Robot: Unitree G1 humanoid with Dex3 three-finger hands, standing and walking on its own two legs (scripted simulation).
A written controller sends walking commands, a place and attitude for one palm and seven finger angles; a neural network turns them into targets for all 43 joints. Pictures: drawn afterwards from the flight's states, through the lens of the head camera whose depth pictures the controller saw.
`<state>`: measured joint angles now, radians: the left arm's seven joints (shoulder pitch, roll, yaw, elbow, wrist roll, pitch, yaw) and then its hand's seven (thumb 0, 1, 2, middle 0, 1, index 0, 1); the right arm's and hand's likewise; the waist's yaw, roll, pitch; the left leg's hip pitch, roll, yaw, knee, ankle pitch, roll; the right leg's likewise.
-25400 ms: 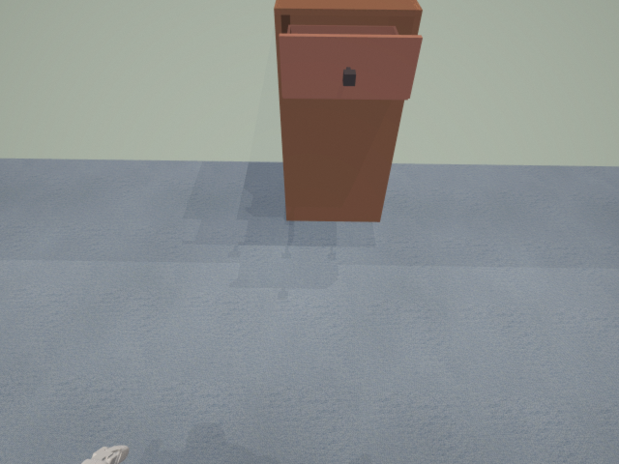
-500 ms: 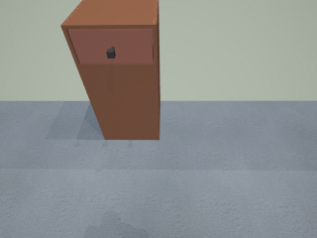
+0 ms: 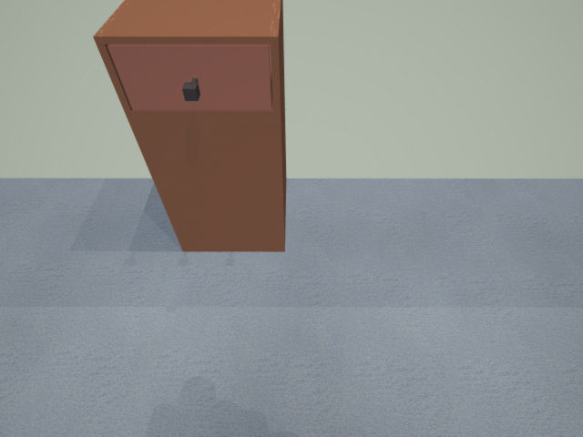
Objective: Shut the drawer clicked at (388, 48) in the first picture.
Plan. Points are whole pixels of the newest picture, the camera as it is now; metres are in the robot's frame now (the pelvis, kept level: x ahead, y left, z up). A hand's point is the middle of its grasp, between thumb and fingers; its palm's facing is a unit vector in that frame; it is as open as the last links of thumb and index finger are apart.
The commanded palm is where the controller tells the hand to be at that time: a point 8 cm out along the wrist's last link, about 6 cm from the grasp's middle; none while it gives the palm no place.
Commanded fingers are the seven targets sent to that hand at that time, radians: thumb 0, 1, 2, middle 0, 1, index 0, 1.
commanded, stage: look to check the result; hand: left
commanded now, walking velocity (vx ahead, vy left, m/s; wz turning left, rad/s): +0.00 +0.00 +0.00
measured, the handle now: (192, 87) +0.88 +0.29 +0.01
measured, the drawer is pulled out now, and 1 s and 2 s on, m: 0.00 0.00 0.00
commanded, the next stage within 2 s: stand and wait in 0.42 s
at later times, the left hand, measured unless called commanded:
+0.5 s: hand out of the picture +0.01 +0.17 -0.17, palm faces +0.02 -0.98 -0.21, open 7.4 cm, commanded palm none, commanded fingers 0.00 0.90 0.90 -0.20 -0.30 -0.20 -0.30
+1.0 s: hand out of the picture +0.02 +0.17 -0.17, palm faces +0.01 -0.97 -0.24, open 7.4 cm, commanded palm none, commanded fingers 0.00 0.90 0.90 -0.20 -0.30 -0.20 -0.30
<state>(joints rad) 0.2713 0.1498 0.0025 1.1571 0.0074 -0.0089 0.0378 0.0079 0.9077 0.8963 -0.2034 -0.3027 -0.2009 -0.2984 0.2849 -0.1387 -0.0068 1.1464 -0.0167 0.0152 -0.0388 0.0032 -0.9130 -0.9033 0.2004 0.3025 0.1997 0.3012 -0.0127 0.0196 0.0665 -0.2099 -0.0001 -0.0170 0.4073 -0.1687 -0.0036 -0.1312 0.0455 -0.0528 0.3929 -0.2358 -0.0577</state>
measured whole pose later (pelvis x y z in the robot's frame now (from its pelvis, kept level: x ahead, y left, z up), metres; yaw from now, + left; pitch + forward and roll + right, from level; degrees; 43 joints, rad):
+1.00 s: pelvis +0.01 -0.01 +0.00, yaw -1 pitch -2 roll +0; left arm 0.26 0.16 0.01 1.15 0.01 -0.02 0.04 0.01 0.91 0.90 -0.20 -0.30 -0.20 -0.30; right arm 0.26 -0.16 -0.01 1.15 -0.02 0.01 -0.04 0.00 -0.91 -0.90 0.20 0.30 0.20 0.30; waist -0.01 0.03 0.06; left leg -0.17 0.02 -0.01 0.39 -0.18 -0.02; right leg -0.09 0.06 -0.04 0.37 -0.24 -0.07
